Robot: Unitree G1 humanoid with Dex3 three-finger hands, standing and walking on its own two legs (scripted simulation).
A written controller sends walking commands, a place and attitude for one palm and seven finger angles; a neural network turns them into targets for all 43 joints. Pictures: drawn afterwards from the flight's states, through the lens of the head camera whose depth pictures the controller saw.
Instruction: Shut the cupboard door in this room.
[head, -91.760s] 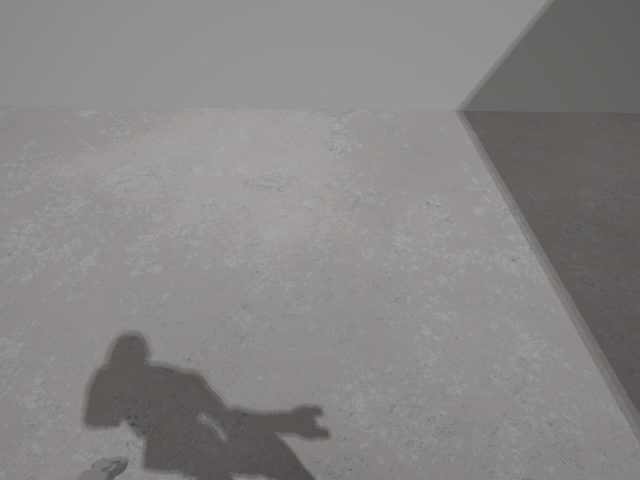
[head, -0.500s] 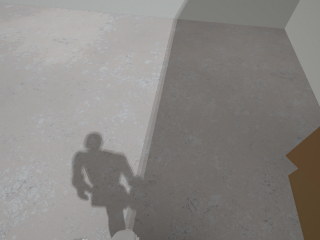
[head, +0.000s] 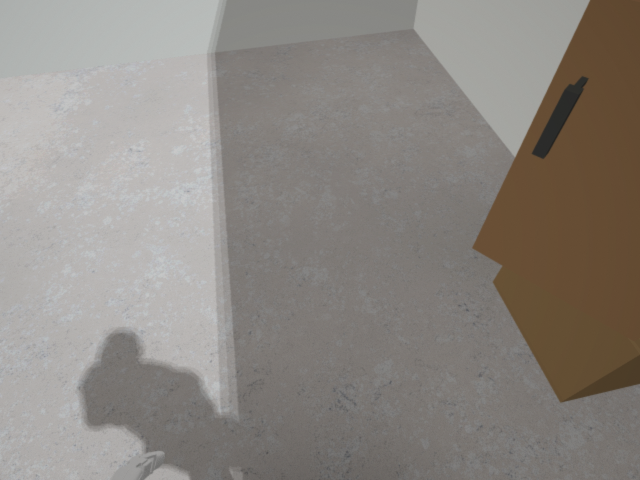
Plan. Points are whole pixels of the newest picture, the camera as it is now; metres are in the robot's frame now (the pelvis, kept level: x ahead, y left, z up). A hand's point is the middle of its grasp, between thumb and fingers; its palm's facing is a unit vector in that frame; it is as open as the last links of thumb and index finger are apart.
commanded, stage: turn to face it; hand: left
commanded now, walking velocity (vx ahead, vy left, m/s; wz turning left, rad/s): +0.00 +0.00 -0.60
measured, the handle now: (560, 118) +0.65 -0.36 +0.08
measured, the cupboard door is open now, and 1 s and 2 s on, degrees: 37 37 37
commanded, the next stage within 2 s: take the last steps up to it in 1.18 s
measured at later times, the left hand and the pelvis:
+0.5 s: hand out of the picture +0.14 +0.21 -0.16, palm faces -0.21 -0.96 -0.20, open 7.4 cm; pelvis +0.02 +0.02 +0.01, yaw -16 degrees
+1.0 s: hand (259, 435) +0.20 +0.11 -0.14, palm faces -0.50 -0.82 -0.26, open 7.4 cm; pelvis +0.02 -0.01 +0.02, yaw -31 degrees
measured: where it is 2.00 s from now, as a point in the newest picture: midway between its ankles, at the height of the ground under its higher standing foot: outside the picture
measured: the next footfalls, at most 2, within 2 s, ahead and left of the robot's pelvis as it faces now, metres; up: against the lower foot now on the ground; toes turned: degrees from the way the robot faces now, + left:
left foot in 0.42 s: +0.09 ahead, +0.13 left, +0.00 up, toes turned -10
right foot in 0.78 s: -0.01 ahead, -0.13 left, +0.00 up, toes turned -31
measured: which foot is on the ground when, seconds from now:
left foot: up 0.00-0.40, down 0.42-0.78, up 0.80-1.00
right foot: down 0.00-0.42, up 0.44-0.76, down 0.78-1.00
